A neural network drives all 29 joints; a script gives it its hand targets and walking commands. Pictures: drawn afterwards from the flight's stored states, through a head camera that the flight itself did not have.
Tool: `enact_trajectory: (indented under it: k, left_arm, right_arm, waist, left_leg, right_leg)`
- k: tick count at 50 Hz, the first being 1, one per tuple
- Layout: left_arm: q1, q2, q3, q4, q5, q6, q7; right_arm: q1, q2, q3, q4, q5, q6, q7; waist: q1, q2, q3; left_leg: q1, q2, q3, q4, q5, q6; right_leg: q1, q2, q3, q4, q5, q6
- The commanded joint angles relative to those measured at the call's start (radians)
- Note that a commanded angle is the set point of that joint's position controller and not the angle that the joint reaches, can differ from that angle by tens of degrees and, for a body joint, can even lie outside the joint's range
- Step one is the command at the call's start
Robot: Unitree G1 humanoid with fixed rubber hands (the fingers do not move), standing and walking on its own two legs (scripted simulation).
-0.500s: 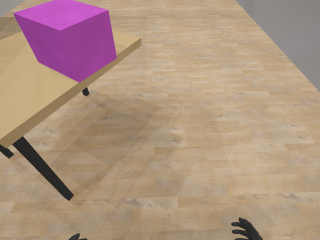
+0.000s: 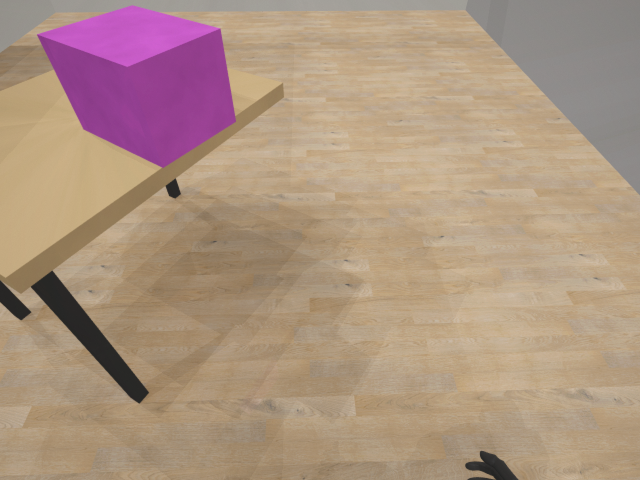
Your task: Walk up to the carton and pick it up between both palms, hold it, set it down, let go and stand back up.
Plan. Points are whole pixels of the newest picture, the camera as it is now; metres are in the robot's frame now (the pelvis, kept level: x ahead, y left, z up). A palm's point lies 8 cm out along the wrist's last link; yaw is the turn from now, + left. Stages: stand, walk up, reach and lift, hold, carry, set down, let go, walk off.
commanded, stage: stand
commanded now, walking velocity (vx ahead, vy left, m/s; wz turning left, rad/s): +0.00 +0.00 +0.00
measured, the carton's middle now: (146, 82) +0.98 +0.41 +0.05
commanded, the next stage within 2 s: none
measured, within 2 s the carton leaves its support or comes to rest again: neither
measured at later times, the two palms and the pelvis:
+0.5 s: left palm out of the picture +0.07 +0.25 -0.12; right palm out of the picture +0.09 -0.24 -0.11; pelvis -0.01 +0.00 +0.00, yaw +0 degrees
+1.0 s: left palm out of the picture +0.07 +0.25 -0.13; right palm out of the picture +0.08 -0.24 -0.12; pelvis -0.01 +0.00 +0.00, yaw +0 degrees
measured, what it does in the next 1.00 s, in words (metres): stands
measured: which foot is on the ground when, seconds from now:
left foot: down 0.00-1.00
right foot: down 0.00-1.00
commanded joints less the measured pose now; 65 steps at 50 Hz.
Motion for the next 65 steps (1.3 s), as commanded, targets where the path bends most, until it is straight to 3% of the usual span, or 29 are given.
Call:
enact_trajectory:
  k: [1,32,65]
  left_arm:
    - [-0.087,0.273,0.052,-0.058,0.019,-0.041,0.008]
    - [-0.087,0.28,0.045,0.022,0.015,-0.038,0.006]
    - [-0.116,0.277,0.04,0.043,0.012,-0.036,0.004]
  right_arm:
    - [-0.061,-0.273,-0.092,0.004,0.009,-0.058,-0.02]
    - [-0.079,-0.28,-0.082,0.08,0.012,-0.053,-0.018]
    - [-0.087,-0.278,-0.076,0.088,0.014,-0.054,-0.019]
  waist:
    - [0.008,0.005,-0.029]
    - [0.009,0.0,0.017]
    - [0.012,0.004,0.0]
  left_leg:
    - [0.019,0.096,-0.119,-0.217,0.137,0.069]
    - [0.0,0.105,-0.148,-0.268,0.051,0.07]
    - [0.016,0.106,-0.148,-0.264,0.098,0.062]
  right_leg:
    - [0.043,-0.091,0.12,-0.196,0.141,-0.07]
    - [0.032,-0.088,0.139,-0.235,0.064,-0.065]
    - [0.05,-0.095,0.146,-0.241,0.1,-0.061]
